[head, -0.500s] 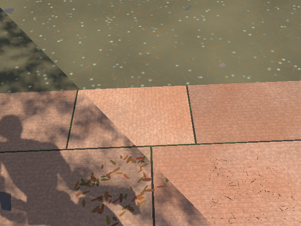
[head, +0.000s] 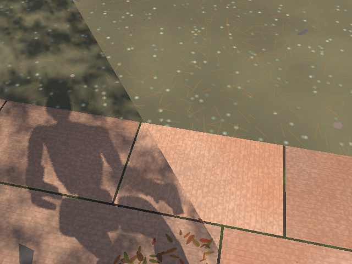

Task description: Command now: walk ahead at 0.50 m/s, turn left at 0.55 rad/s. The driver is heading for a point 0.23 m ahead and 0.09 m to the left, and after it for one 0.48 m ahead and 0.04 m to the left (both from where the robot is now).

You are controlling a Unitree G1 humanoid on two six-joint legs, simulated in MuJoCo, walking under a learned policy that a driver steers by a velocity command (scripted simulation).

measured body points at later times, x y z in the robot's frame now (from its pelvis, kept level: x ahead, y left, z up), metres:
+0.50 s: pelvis +0.28 -0.04 +0.00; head +0.31 -0.05 +0.45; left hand +0.31 +0.25 -0.10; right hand +0.47 -0.29 -0.11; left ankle +0.22 +0.08 -0.65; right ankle +0.33 -0.14 -0.74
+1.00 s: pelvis +0.40 +0.02 -0.01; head +0.42 +0.03 +0.44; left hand +0.40 +0.31 -0.14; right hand +0.65 -0.15 -0.10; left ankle +0.43 +0.15 -0.74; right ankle +0.45 -0.12 -0.73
